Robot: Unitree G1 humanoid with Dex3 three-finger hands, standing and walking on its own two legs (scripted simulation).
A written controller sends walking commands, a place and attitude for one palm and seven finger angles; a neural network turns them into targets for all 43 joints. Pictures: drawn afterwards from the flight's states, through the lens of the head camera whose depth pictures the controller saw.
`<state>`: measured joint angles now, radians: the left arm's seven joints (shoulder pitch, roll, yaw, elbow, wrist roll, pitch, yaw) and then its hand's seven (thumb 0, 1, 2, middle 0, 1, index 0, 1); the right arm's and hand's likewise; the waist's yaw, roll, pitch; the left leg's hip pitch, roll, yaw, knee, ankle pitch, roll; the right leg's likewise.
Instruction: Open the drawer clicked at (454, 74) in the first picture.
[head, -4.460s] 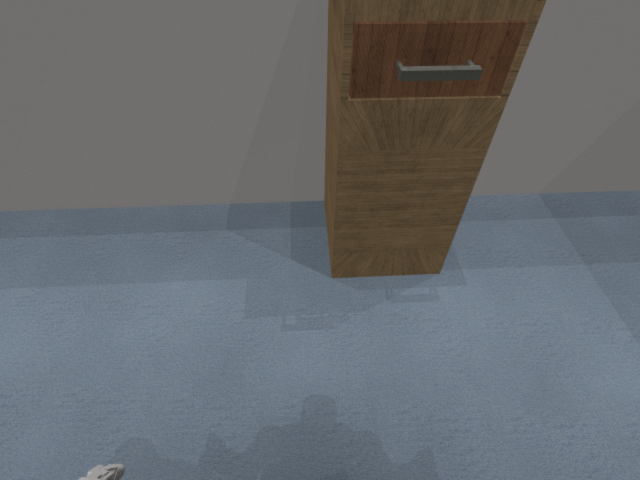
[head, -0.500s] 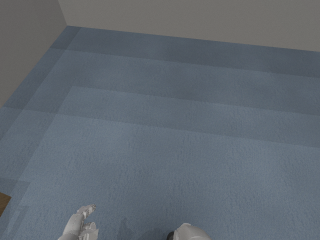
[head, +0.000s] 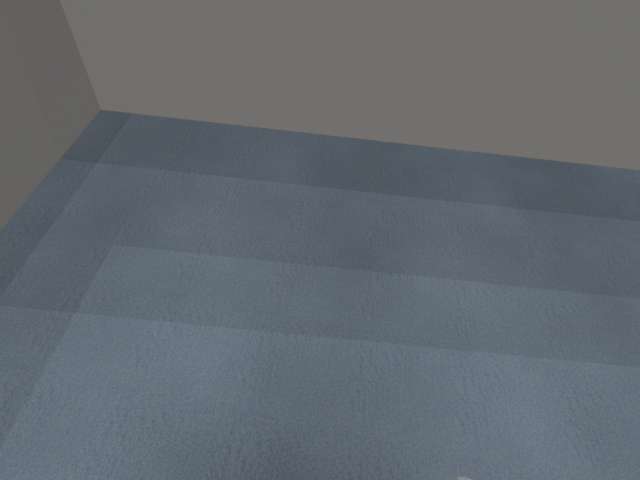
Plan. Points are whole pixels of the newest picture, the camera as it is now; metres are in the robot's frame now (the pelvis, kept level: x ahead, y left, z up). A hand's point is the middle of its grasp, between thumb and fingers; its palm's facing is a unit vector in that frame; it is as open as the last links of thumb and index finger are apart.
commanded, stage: walk to a spot facing it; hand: left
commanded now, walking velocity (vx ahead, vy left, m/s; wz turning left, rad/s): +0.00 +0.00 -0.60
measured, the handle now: out of the picture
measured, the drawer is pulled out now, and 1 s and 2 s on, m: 0.00 0.00 0.00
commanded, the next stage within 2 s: turn to face it in 0.08 s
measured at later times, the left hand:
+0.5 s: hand (252, 402) +0.25 +0.12 -0.16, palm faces -0.07 -0.98 -0.18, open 7.4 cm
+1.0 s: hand (148, 469) +0.15 +0.24 -0.16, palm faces +0.29 -0.92 -0.27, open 7.4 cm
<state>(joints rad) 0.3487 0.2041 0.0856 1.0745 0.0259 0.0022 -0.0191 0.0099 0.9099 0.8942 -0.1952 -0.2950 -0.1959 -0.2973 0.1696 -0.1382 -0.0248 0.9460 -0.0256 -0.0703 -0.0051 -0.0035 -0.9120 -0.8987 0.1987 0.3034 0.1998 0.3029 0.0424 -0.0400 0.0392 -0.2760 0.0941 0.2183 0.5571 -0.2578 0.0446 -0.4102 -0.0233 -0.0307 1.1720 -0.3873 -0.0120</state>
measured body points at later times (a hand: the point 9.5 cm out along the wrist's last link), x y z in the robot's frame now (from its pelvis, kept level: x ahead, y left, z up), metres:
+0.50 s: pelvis +0.11 -0.03 +0.00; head +0.14 -0.04 +0.45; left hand +0.26 +0.17 -0.14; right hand +0.05 -0.23 -0.17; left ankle +0.06 +0.10 -0.67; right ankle +0.13 -0.14 -0.73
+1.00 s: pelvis +0.12 +0.01 +0.00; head +0.14 +0.03 +0.45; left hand +0.13 +0.29 -0.14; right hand +0.23 -0.23 -0.13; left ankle +0.15 +0.10 -0.73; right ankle +0.13 -0.15 -0.67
